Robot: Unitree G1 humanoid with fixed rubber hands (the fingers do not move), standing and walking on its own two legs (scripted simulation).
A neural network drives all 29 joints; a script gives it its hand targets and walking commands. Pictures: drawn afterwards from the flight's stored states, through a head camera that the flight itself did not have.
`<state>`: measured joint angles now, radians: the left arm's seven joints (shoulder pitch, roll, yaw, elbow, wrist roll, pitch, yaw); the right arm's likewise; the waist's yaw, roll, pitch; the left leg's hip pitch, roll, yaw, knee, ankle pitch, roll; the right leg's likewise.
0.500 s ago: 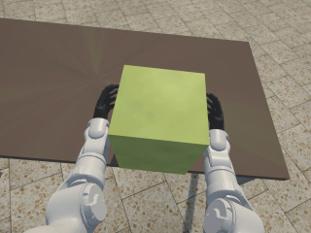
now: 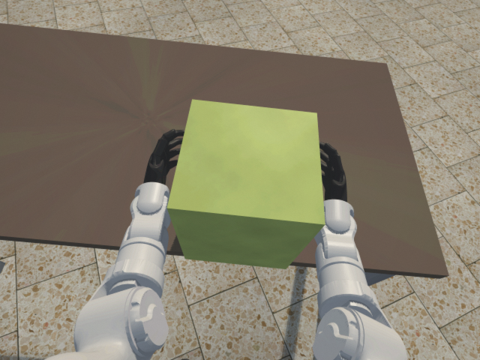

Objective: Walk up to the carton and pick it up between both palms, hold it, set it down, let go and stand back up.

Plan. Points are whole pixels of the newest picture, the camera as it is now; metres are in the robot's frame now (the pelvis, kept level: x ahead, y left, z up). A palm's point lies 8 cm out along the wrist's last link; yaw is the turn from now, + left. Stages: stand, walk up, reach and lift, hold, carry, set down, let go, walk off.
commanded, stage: reach and lift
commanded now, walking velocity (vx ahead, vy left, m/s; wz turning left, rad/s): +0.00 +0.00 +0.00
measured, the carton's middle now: (244, 193) +0.41 -0.03 -0.02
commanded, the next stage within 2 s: none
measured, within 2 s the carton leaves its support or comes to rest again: leaves its support in 0.96 s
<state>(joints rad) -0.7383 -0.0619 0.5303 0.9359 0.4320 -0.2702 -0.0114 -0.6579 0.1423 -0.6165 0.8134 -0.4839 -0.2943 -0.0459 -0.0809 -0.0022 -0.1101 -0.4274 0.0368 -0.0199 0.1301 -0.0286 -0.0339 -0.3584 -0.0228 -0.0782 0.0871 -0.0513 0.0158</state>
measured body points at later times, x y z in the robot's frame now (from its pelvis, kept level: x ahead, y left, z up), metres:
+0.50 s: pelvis +0.00 +0.00 +0.00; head +0.11 +0.01 +0.44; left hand +0.44 +0.12 +0.02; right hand +0.40 -0.19 +0.02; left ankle -0.01 +0.14 -0.75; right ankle -0.04 -0.13 -0.75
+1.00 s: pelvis -0.02 +0.00 +0.00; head +0.08 +0.03 +0.44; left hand +0.42 +0.12 +0.02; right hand +0.38 -0.18 +0.03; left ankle -0.01 +0.14 -0.75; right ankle -0.04 -0.13 -0.75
